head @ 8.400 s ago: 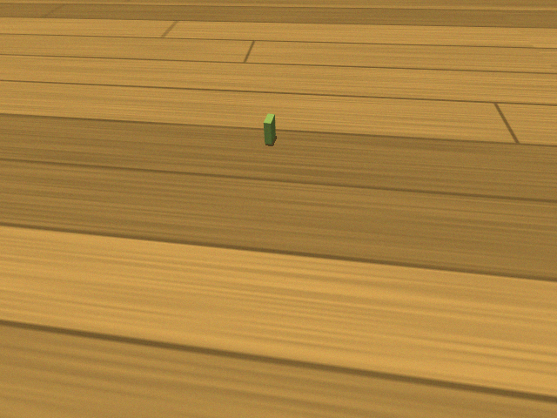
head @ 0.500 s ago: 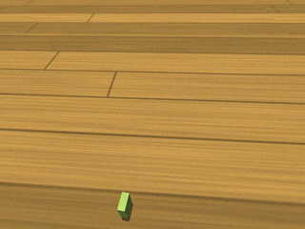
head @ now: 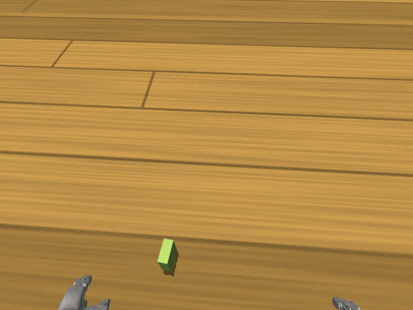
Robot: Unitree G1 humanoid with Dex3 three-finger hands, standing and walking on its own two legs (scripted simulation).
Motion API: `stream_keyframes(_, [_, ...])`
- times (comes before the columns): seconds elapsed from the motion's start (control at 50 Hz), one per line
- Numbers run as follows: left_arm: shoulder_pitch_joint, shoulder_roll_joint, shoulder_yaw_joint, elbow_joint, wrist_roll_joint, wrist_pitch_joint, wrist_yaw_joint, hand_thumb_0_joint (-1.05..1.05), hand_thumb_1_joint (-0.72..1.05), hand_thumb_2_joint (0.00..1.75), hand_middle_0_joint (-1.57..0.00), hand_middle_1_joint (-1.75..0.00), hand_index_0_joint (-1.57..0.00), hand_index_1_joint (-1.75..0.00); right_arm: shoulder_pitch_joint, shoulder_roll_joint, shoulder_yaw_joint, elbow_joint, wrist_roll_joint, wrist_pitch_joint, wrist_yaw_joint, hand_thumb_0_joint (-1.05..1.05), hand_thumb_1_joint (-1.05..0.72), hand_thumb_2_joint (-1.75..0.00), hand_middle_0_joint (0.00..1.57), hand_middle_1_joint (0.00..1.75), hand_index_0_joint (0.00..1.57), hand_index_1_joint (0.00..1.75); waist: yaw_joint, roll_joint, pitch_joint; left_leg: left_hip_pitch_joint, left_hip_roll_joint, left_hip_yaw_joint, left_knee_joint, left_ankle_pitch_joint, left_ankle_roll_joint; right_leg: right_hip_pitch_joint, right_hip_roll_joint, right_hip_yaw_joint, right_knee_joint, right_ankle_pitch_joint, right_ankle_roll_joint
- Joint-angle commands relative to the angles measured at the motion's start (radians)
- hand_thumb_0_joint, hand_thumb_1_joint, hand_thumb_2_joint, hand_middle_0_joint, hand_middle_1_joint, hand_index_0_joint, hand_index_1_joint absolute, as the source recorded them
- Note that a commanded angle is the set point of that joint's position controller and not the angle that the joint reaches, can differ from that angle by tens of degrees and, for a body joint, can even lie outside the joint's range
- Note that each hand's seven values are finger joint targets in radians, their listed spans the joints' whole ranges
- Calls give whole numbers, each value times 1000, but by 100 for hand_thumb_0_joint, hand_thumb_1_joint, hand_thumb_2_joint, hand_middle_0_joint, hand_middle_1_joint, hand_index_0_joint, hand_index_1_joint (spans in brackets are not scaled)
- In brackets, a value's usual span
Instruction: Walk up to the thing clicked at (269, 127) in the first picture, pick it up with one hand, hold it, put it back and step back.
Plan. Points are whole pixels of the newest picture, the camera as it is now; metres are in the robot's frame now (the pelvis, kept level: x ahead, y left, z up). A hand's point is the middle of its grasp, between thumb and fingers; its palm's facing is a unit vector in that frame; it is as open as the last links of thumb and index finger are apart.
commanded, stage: go down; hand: left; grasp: from the side
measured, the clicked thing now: (167, 255) +0.40 +0.20 -0.70
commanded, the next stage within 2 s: none
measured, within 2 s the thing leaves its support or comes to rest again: neither
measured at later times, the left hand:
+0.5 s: hand (95, 306) +0.16 +0.27 -0.18, palm faces +0.05 -0.94 -0.33, open 17.0 cm
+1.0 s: hand out of the picture +0.15 +0.29 -0.20, palm faces +0.08 -0.94 -0.32, open 17.1 cm
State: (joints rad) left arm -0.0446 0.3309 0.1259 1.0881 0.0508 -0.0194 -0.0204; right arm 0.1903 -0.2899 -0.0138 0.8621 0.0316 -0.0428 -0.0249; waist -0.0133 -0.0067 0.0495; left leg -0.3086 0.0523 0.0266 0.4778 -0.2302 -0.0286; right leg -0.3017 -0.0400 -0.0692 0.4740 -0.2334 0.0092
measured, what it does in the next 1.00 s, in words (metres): lowers itself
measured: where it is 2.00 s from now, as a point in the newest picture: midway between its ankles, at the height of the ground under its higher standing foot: outside the picture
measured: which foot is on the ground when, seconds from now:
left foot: down 0.00-1.00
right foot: down 0.00-1.00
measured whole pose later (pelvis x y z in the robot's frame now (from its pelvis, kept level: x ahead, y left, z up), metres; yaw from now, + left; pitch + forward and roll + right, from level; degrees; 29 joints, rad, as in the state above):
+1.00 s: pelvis +0.00 +0.02 -0.09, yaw +0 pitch +18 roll -3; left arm 0.34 0.35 0.25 0.29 -0.01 0.25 -0.07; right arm 0.22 -0.22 0.00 0.54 0.00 -0.17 -0.08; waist -0.04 0.01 -0.13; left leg -0.94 0.07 -0.03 1.18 -0.55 -0.01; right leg -0.89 -0.05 -0.08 1.11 -0.52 0.03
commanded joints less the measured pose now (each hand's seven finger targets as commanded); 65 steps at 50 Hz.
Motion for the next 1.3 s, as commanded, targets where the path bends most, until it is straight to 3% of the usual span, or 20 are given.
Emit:
stream_keyframes(0.0, [73,240,115,-101,40,8,0,0,16,18,-3,-7,-5,-4,70,-145,-76,-158,-9,-30,-13,0,-91,-91,20,30,20,30,41,50,-265,-3,-72,22,37,183,28,55,27,29,29,177,-30])
stream_keyframes(0.14, [62,195,111,-286,20,97,1,0,-31,11,-6,-10,-8,-8,35,-123,-71,-272,-7,-51,-13,0,-83,-88,20,30,20,30,5,36,-229,-86,-50,4,110,106,25,-75,42,13,100,76,-30])
stream_keyframes(0.26, [103,185,122,-453,5,109,-11,0,-51,8,-7,-12,-8,-11,62,-118,-76,-306,-11,-87,-20,0,-81,-88,20,30,20,30,-13,36,-290,-166,-36,-15,223,72,24,-187,43,10,222,42,-26])
stream_keyframes(0.36, [180,211,151,-595,4,138,-10,0,-54,6,-7,-9,-8,-8,50,-116,-76,-347,-11,-108,-29,0,-82,-88,20,30,20,30,-8,75,-322,-219,-33,-24,290,69,20,-241,39,9,291,36,-24])
stream_keyframes(0.46, [273,194,149,-694,-4,188,-15,0,-56,7,-7,-9,-8,-8,47,-108,-69,-371,-14,-125,-41,0,-82,-88,20,30,20,30,-7,95,-325,-278,-30,-36,339,20,21,-302,39,6,344,-10,-23])
stream_keyframes(0.5, [296,186,143,-716,-8,213,-18,0,-55,8,-6,-10,-7,-9,49,-111,-68,-379,-14,-132,-48,0,-83,-88,20,30,20,30,-26,83,-323,-286,-25,-41,356,14,21,-333,43,5,362,-16,-21])
stream_keyframes(0.54, [295,194,154,-811,-16,222,-17,0,-54,8,-6,-9,-7,-8,39,-104,-65,-405,-16,-140,-53,0,-83,-88,20,30,20,30,-17,104,-348,-303,-25,-45,382,23,21,-343,38,6,382,-10,-22])
stream_keyframes(0.68, [377,177,157,-892,-30,261,-21,0,-53,10,-6,-9,-7,-9,44,-95,-58,-429,-22,-161,-73,0,-84,-89,20,30,20,30,-34,100,-405,-335,-18,-59,463,121,24,-378,38,1,456,53,-22])
stream_keyframes(0.78, [433,182,176,-905,-42,265,-27,0,-52,11,-6,-8,-6,-8,44,-91,-57,-433,-26,-166,-76,0,-85,-89,20,30,20,30,-25,113,-419,-367,-17,-70,495,147,21,-410,41,-6,500,50,-25])
stream_keyframes(0.84, [430,191,193,-920,-48,259,-30,0,-49,12,-6,-8,-6,-8,38,-87,-55,-445,-26,-168,-76,0,-85,-89,20,30,20,30,-25,101,-398,-406,-22,-66,508,87,24,-430,42,-4,504,18,-23])
stream_keyframes(0.92, [441,198,212,-919,-57,241,-41,0,-46,12,-6,-8,-6,-8,30,-87,-57,-449,-28,-173,-74,0,-86,-89,20,30,20,30,-15,100,-389,-455,-26,-64,524,23,26,-463,41,-2,521,-27,-23])
stream_keyframes(0.94, [388,213,217,-950,-56,226,-43,0,-49,12,-6,-8,-6,-8,26,-89,-57,-462,-27,-177,-75,0,-86,-89,20,30,20,30,-25,115,-398,-453,-23,-68,528,22,25,-480,41,0,530,-30,-26])
stream_keyframes(1.02, [251,237,262,-824,-76,142,-72,0,-51,10,-6,-7,-6,-7,29,-99,-56,-430,-32,-195,-71,0,-88,-90,20,30,20,30,-51,77,-350,-565,-22,-65,608,-76,34,-596,37,10,593,-100,-21])
stream_keyframes(1.06, [174,275,296,-761,-92,74,-107,0,-55,8,-7,-7,-7,-7,30,-104,-58,-413,-32,-207,-68,0,-88,-90,20,30,20,30,-43,78,-362,-636,-26,-61,656,-140,39,-657,31,22,639,-149,-23])
stream_keyframes(1.12, [59,311,321,-706,-121,-45,-178,0,-59,6,-7,-8,-8,-8,15,-119,-58,-414,-30,-230,-60,0,-90,-90,20,30,20,30,-36,99,-433,-721,-33,-56,730,-221,43,-746,25,41,722,-210,-26])
stream_keyframes(1.18, [-8,354,351,-652,-141,-147,-238,0,-61,5,-8,-9,-8,-9,30,-144,-59,-396,-27,-235,-61,0,-89,-90,20,30,20,30,-25,143,-552,-719,-27,-80,783,-177,32,-822,18,39,817,-179,-31])
stream_keyframes(1.2, [-32,391,381,-642,-145,-174,-249,0,-61,5,-8,-9,-8,-9,29,-149,-58,-392,-28,-232,-59,0,-88,-89,20,30,20,30,-9,153,-570,-737,-27,-81,803,-190,30,-845,16,40,837,-195,-32])
stream_keyframes(1.24, [-34,370,382,-536,-158,-207,-279,0,-61,9,-7,-12,-7,-12,30,-164,-60,-378,-27,-220,-57,0,-88,-89,20,30,20,30,-11,131,-603,-765,-26,-87,851,-163,31,-894,19,36,879,-182,-34])
stream_keyframes(1.26, [-56,419,426,-528,-164,-225,-289,0,-61,12,-7,-13,-7,-14,31,-170,-57,-369,-29,-214,-53,0,-87,-89,20,30,20,30,10,145,-623,-787,-26,-89,871,-141,29,-904,16,38,904,-166,-36])
stream_keyframes(1.28, [-80,439,437,-509,-165,-238,-299,0,-61,13,-7,-14,-7,-15,29,-173,-57,-363,-30,-210,-51,0,-87,-89,20,30,20,30,12,143,-648,-808,-27,-88,896,-137,33,-918,15,41,919,-164,-36])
